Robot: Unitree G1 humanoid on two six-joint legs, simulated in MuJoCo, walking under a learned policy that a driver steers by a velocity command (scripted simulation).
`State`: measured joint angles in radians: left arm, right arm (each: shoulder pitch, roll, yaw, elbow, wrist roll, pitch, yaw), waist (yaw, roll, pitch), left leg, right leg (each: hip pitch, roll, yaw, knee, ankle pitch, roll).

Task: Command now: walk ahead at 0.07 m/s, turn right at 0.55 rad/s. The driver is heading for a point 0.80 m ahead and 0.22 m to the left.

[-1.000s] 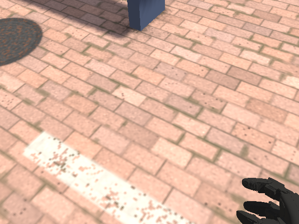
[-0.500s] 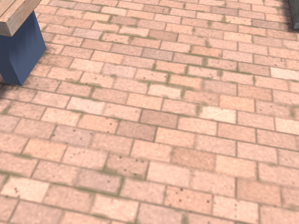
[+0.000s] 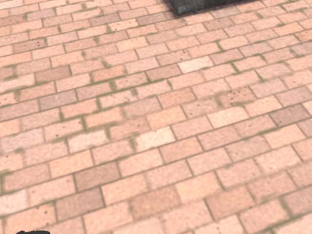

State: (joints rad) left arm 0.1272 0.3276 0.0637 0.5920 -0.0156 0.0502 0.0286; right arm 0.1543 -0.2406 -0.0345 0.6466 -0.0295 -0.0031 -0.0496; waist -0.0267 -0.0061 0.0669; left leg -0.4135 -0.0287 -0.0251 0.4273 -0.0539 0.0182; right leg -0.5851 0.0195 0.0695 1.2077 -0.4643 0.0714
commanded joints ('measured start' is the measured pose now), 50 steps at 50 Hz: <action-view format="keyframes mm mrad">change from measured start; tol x16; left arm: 1 88 -2 -14 -36 8 -20 -1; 16 -68 9 -25 -1 40 -61 -19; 50 112 -32 11 289 23 -48 21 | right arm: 1 -29 -148 -43 -48 10 -4 8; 50 74 -57 -5 221 23 -15 15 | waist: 1 41 113 -251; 8 45 173 -193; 11 62 -242 -164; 23 10 -104 -151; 25 89 122 -148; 50 29 11 -47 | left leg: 1 202 236 -193 -110 323 234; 8 70 221 -145 -71 -107 156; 11 -186 36 13 358 -519 -46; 16 -40 70 -26 553 -322 -107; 21 79 59 12 185 -319 -97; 24 304 133 -72 -6 142 -45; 28 153 97 -51 16 -122 6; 50 131 62 -30 -15 -173 7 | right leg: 1 100 -14 -26 -173 24 -8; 8 408 23 -91 -714 214 -108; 10 584 -277 261 -827 396 -235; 12 293 -349 354 -943 298 -361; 20 376 -198 161 -789 625 -285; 27 329 -25 19 -717 273 -91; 50 386 -34 12 -742 333 -70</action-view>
